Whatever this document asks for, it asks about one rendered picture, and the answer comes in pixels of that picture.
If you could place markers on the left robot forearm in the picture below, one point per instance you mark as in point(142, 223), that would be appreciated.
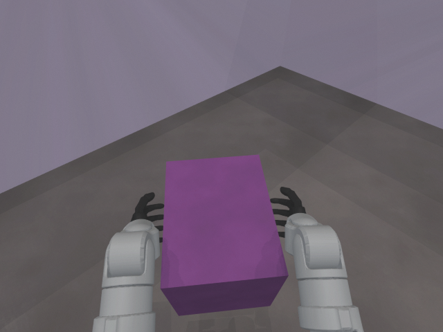
point(128, 276)

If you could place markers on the left robot hand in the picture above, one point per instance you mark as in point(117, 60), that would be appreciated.
point(142, 209)

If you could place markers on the right robot hand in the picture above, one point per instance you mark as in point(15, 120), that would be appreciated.
point(294, 205)

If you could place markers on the carton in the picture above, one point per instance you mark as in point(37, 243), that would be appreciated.
point(221, 248)

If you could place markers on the right robot forearm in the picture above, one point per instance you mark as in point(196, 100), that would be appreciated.
point(325, 300)

